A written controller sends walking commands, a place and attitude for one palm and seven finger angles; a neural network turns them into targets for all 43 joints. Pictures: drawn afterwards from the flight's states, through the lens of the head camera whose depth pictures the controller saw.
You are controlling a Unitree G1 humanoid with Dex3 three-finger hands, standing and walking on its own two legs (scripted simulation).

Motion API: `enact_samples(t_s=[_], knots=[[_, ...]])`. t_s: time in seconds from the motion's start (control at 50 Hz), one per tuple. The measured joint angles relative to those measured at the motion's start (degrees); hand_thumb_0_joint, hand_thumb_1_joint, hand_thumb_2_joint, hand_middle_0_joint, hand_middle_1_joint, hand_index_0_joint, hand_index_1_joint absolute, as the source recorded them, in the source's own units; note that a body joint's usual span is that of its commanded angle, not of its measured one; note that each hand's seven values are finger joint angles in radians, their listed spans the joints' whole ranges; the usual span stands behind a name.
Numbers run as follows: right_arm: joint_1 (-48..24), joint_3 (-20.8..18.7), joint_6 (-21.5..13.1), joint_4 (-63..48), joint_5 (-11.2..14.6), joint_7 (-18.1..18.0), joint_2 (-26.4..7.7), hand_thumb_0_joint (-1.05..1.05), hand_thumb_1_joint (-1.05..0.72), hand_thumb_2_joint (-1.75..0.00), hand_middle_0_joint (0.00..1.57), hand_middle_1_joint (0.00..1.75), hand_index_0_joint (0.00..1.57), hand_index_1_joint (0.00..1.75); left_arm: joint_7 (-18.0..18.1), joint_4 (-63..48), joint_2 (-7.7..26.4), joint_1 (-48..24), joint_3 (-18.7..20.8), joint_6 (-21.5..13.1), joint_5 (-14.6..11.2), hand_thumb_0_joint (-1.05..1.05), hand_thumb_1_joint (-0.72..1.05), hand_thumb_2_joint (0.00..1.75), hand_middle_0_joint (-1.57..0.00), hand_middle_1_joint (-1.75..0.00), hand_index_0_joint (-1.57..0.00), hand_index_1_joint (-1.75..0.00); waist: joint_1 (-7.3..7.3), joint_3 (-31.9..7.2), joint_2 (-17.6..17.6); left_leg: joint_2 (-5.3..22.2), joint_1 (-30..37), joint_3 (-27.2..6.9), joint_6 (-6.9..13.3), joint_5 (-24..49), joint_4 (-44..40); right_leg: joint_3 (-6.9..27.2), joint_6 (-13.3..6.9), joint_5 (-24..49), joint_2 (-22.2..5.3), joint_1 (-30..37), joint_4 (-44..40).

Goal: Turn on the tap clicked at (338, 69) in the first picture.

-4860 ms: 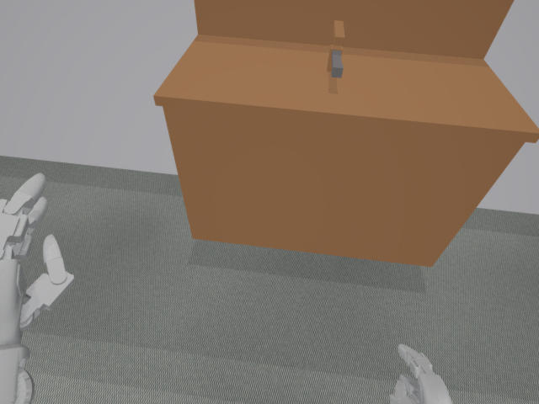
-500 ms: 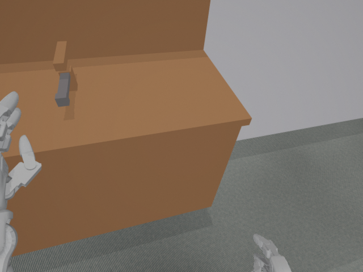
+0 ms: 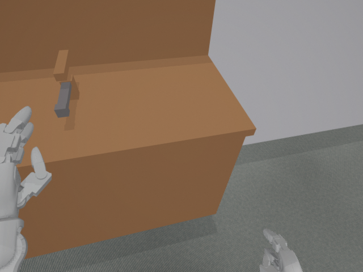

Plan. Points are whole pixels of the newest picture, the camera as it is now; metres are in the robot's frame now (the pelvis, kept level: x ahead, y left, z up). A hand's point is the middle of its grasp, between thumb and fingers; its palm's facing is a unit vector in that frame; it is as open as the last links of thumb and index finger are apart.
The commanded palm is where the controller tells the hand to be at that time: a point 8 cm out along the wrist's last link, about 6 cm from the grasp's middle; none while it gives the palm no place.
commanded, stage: come to a stop and stand still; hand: left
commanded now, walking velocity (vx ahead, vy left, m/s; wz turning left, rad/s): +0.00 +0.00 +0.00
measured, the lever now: (62, 110) +0.47 +0.38 +0.07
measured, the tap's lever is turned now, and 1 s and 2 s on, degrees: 0 0 0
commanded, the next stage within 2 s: look again from close up in 0.52 s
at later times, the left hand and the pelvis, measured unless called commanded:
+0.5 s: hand (66, 161) +0.25 +0.24 +0.15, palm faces +0.41 -0.83 -0.38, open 7.4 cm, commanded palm +0.19 +0.27 +0.17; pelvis +0.04 -0.02 +0.00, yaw +1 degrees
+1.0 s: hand (54, 170) +0.23 +0.25 +0.15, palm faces +0.42 -0.83 -0.37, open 7.4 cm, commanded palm +0.18 +0.28 +0.17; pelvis +0.03 -0.01 +0.00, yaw +2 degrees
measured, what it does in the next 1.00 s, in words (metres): stands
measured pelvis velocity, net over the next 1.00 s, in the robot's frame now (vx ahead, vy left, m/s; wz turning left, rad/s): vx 0.03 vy -0.01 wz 0.04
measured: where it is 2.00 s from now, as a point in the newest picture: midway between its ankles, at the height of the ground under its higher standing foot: outside the picture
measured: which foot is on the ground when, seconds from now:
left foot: down 0.00-1.00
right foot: down 0.00-1.00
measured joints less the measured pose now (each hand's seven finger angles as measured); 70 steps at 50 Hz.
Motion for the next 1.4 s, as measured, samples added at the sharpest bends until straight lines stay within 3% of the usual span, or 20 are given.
enact_samples(t_s=[0.24, 0.64, 1.08, 1.26, 1.4], knots=[[-1.6, -0.8, 1.6, 0.1, 0.3, -0.7, -0.5, 0.02, -0.90, -0.90, 0.20, 0.30, 0.20, 0.30, 0.0, -3.2, 1.9, 4.1, 0.4, 1.0, -1.9, 0.01, 0.89, 0.90, -0.21, -0.30, -0.21, -0.30, -1.94, -0.1, 1.2, 1.1, -0.3, -1.3, -1.2, -2.5, 0.6, -1.2, -1.1, -2.5, 1.1, 0.2, 0.0], [-3.0, -0.7, 4.4, -1.1, 0.5, -2.0, -0.5, 0.02, -0.90, -0.90, 0.20, 0.30, 0.20, 0.30, 0.8, -3.0, 1.2, 4.2, -0.8, 3.0, -2.6, 0.01, 0.89, 0.90, -0.21, -0.30, -0.21, -0.30, -0.76, -1.6, 1.1, 1.1, 1.1, -2.3, -1.4, -2.4, -0.6, -2.2, -1.3, -2.5, 1.0, 2.1, -1.5], [-1.0, -0.6, 4.2, 0.4, 0.6, -1.9, -0.2, 0.02, -0.90, -0.90, 0.20, 0.30, 0.20, 0.30, 0.7, -3.2, 1.6, 5.0, -0.7, 2.8, -2.2, 0.01, 0.89, 0.90, -0.21, -0.30, -0.21, -0.30, -1.16, -1.1, 0.4, 0.0, 0.7, -2.3, -0.4, -1.3, -1.0, -2.2, -0.2, -1.6, -0.1, 1.8, -1.9], [-1.0, -0.9, 3.7, 0.3, 0.1, -1.8, -0.4, 0.02, -0.90, -0.90, 0.20, 0.30, 0.20, 0.30, 1.0, -2.5, 1.1, 4.8, -0.6, 2.3, -1.7, 0.01, 0.89, 0.90, -0.21, -0.30, -0.21, -0.30, -0.85, -2.4, 0.2, -0.2, -0.5, -1.1, 0.2, -4.6, 3.3, -1.1, -0.5, -5.6, -0.1, -0.8, 4.5], [-0.6, -1.1, 3.8, 0.6, 0.3, -1.4, -0.6, 0.02, -0.90, -0.90, 0.20, 0.30, 0.20, 0.30, 1.2, -2.8, 1.2, 3.7, 0.1, 1.6, -1.8, 0.01, 0.89, 0.90, -0.21, -0.30, -0.21, -0.30, -1.74, -2.8, 1.1, 0.5, -1.7, -1.2, -0.1, -9.7, 9.6, -1.3, -0.6, -10.4, 0.6, -1.8, 10.2]])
